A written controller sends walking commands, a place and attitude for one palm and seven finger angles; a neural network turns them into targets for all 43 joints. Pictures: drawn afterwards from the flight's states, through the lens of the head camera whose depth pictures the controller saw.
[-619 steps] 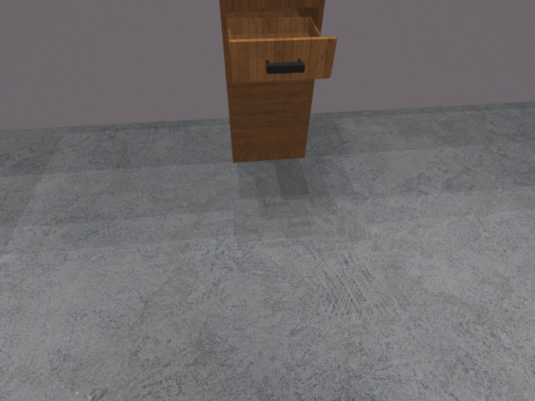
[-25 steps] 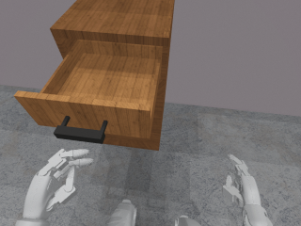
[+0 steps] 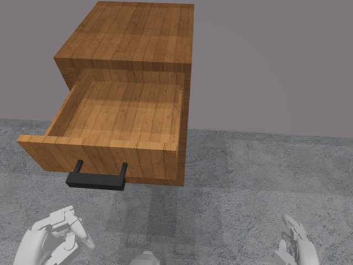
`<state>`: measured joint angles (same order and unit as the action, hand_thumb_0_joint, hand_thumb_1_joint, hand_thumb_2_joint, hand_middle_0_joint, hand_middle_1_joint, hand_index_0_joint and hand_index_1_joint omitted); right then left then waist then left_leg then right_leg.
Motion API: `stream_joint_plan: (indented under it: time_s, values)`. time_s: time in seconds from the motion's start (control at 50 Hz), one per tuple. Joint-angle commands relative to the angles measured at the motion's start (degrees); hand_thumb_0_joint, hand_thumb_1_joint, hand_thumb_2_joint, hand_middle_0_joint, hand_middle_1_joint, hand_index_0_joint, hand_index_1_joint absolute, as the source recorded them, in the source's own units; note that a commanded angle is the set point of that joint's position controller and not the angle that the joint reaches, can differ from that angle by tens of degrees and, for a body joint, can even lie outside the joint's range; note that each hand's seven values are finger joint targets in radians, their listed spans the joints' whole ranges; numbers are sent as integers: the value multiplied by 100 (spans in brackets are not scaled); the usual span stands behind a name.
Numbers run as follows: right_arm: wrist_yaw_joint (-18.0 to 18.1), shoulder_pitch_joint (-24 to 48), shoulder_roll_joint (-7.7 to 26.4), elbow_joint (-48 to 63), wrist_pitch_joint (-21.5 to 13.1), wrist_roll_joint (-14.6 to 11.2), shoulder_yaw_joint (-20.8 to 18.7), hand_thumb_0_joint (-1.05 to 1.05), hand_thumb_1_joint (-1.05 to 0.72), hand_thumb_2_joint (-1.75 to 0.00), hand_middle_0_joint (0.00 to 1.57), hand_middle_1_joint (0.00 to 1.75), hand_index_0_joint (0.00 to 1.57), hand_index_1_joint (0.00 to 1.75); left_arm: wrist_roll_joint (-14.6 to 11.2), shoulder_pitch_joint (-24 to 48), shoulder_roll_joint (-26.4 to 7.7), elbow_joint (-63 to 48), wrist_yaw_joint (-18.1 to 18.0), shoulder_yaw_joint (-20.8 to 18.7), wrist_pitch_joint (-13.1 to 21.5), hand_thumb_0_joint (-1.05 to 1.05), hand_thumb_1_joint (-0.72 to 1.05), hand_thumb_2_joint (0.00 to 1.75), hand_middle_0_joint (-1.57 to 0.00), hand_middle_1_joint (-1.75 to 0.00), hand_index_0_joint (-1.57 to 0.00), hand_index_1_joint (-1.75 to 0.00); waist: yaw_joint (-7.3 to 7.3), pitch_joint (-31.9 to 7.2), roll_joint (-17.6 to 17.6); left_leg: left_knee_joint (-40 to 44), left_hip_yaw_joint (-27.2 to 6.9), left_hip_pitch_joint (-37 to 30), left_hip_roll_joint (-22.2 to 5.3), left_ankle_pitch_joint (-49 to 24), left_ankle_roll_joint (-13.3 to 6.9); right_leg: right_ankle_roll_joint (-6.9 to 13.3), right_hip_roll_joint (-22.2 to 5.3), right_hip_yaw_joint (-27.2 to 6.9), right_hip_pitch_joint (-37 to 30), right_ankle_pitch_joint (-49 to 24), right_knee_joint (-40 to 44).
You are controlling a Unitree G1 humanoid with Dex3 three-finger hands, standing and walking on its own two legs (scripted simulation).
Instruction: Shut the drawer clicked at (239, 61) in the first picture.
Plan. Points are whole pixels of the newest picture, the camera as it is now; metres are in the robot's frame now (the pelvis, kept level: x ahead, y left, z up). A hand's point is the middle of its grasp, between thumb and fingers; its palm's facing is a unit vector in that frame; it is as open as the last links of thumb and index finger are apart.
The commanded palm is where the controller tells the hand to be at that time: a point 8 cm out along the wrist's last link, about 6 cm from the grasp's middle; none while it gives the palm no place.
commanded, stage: raise the hand and make a fist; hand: left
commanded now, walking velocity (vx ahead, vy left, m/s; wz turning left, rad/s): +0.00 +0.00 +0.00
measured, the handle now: (99, 173) +0.32 +0.21 +0.01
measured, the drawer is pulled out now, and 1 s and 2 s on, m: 0.29 0.29 0.29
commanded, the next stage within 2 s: bring the fist close to the handle in 0.86 s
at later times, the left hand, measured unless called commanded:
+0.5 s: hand (75, 252) +0.14 +0.17 +0.11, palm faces -0.02 -1.00 -0.01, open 3.3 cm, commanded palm +0.09 +0.22 +0.11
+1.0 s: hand (84, 249) +0.14 +0.16 +0.10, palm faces +0.02 -1.00 -0.08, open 3.3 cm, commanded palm +0.10 +0.22 +0.11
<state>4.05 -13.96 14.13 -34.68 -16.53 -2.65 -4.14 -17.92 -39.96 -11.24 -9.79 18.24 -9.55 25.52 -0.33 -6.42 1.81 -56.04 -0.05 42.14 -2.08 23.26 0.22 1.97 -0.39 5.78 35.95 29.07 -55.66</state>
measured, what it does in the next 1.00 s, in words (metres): stands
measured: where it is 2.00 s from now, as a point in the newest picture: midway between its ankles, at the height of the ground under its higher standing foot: outside the picture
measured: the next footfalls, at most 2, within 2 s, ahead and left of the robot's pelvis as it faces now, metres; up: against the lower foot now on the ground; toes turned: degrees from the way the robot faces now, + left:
none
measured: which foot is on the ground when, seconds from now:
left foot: down 0.00-1.00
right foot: down 0.00-1.00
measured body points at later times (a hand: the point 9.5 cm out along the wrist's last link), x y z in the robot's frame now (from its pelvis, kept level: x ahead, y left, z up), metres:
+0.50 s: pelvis +0.00 +0.03 +0.00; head +0.00 +0.03 +0.45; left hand +0.13 +0.22 +0.11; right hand +0.21 -0.17 -0.04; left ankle +0.05 +0.12 -0.68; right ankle -0.01 -0.10 -0.68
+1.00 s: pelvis +0.00 +0.00 +0.00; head +0.01 -0.01 +0.45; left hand +0.13 +0.21 +0.11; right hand +0.20 -0.22 -0.06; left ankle +0.05 +0.12 -0.68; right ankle -0.01 -0.10 -0.68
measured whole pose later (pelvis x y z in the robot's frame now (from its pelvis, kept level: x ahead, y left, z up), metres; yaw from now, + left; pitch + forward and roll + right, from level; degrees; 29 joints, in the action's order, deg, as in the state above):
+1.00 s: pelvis +0.00 +0.00 +0.00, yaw +0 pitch +7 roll -2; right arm 2.6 -15.0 11.8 -26.9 -10.8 -3.3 -0.1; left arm -12.7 -47.9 -12.1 -26.5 9.2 -3.1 15.4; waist -0.8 -8.1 3.7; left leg -57.3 -0.6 39.5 -2.2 24.8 0.0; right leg 1.7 -0.1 6.2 32.5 30.0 -55.4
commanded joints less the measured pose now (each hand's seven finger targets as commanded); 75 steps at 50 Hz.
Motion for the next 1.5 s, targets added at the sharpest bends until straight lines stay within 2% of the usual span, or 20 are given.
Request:
stream_joint_plan:
  time_s: [0.0,0.14,0.3,0.44,0.5,0.52,0.58,0.7,0.78,0.9,0.98,1.02,1.1,1.18,1.2,1.22,1.34,1.36,1.38,1.48]
  values:
    - [-77,687,445,1101,-393,-17,-38,0,-90,-90,20,30,20,30,145,-151,-478,-1404,-269,-44,284,0,90,90,-126,-145,-126,-145,13,-490,84,752,-182,-972,156,-726,-270,-119,67,-263,154,-840,1068]
    - [-183,721,383,1580,-117,-30,70,0,-90,-90,20,30,20,30,416,-635,-369,-2346,-531,365,-367,0,90,90,-140,-160,-140,-160,-109,-689,219,1026,-279,-1239,104,-828,-250,-89,127,5,-43,-994,926]
    - [-226,730,391,1830,143,-6,229,0,-90,-90,20,30,20,30,632,-642,-259,-2877,-877,697,-643,0,90,90,-140,-160,-140,-160,-27,-123,226,1211,-451,-1126,23,-84,-207,-81,195,91,215,-387,954]
    - [-287,596,362,2062,128,-36,266,0,-90,-90,20,30,20,30,728,-989,-204,-3524,-949,1005,-876,0,90,90,-140,-160,-140,-160,-56,-453,267,1255,-511,-1262,-2,-83,-198,-82,167,92,93,-378,898]
    - [-289,643,350,2047,196,-32,256,0,-90,-90,20,30,20,30,798,-1166,-218,-3312,-1115,917,-984,0,90,90,-140,-160,-140,-160,-94,-210,76,1298,-545,-1062,-4,94,-178,-78,192,122,125,-266,894]
    - [-283,625,354,2077,221,-31,262,0,-90,-90,20,30,20,30,801,-1101,-67,-3341,-1143,1062,-978,0,90,90,-140,-160,-140,-160,-34,-100,70,1288,-504,-1032,10,198,-177,-91,188,134,195,-201,891]
    - [-270,626,342,2121,279,-31,239,0,-90,-90,20,30,20,30,792,-1271,-125,-3286,-1244,954,-968,0,90,90,-140,-160,-140,-160,-86,-79,-90,1245,-441,-887,34,242,-189,-90,186,116,158,-123,908]
    - [-241,546,334,2068,246,-30,208,0,-90,-90,20,30,20,30,754,-1158,-344,-3511,-1294,745,-720,0,90,90,-140,-160,-140,-160,-108,-320,121,1054,-309,-920,62,-61,-210,-66,176,1,54,-243,944]
    - [-230,492,342,2000,188,-53,181,0,-90,-90,20,30,20,30,646,-1174,-375,-3363,-1169,703,-590,0,90,90,-140,-160,-140,-160,-20,-295,-7,891,-227,-868,88,-208,-233,-93,167,-64,99,-367,1011]
    - [-126,610,322,1858,182,-97,166,0,-90,-90,20,30,20,30,510,-1118,-549,-2865,-962,302,-642,0,90,90,-140,-160,-140,-160,-65,-130,-127,794,-151,-756,146,-216,-248,-105,113,-321,-38,-279,1314]
    - [-37,556,311,1727,147,-113,151,0,-90,-90,20,30,20,30,317,-898,-586,-2539,-741,78,-610,0,90,90,-140,-160,-140,-160,-27,-209,-362,684,-108,-774,172,-511,-242,-151,79,-462,-180,-667,1409]
    - [-38,547,320,1649,128,-94,164,0,-90,-90,20,30,20,30,290,-748,-457,-2309,-650,162,-544,0,90,90,-140,-160,-140,-160,18,-91,-346,643,-115,-746,191,-582,-243,-164,83,-470,-121,-812,1409]
    - [-44,543,355,1495,69,-56,132,0,-90,-90,20,30,20,30,262,-521,-654,-2050,-464,-65,-331,0,90,90,-140,-160,-140,-160,23,-345,-195,519,-125,-786,202,-901,-243,-195,41,-526,-224,-1451,1296]
    - [-89,544,338,1482,45,-32,101,0,-90,-90,20,30,20,30,213,-491,-547,-1925,-323,-2,-161,0,90,90,-140,-160,-140,-160,17,-570,-129,448,-113,-791,224,-1117,-236,-227,2,-518,-282,-1917,1132]
    - [-81,560,352,1396,75,-21,86,0,-90,-90,20,30,20,30,255,-382,-729,-1825,-358,-183,-121,0,90,90,-140,-160,-140,-160,14,-563,-103,406,-117,-752,225,-1154,-242,-216,0,-557,-294,-1952,1129]
    - [-93,541,326,1417,84,-17,73,0,-90,-90,20,30,20,30,240,-488,-549,-1793,-334,-68,-86,0,90,90,-140,-160,-140,-160,-7,-623,-76,423,-95,-796,232,-1180,-237,-206,13,-503,-271,-1949,1077]
    - [-79,628,363,1369,188,4,32,0,-90,-90,20,30,20,30,185,-229,-553,-1341,-310,-175,28,0,90,90,-140,-160,-140,-160,27,-621,-315,297,-115,-503,223,-1016,-226,-220,11,-537,-88,-1699,974]
    - [-85,641,372,1387,187,9,36,0,-90,-90,20,30,20,30,185,-209,-471,-1356,-290,-83,49,0,90,90,-140,-160,-140,-160,29,-632,-136,283,-97,-514,225,-984,-229,-200,27,-511,-2,-1591,947]
    - [-83,624,387,1372,184,19,47,0,-90,-90,20,30,20,30,174,-18,-487,-1323,-283,-46,77,0,90,90,-140,-160,-140,-160,94,-647,-232,240,-112,-463,220,-930,-231,-212,13,-534,47,-1512,943]
    - [-85,618,404,1329,183,52,30,0,-90,-90,20,30,20,30,204,279,-592,-1243,-313,-105,248,0,90,90,-140,-160,-140,-160,83,-900,-136,79,-136,-310,189,-879,-229,-153,61,-511,252,-1233,709]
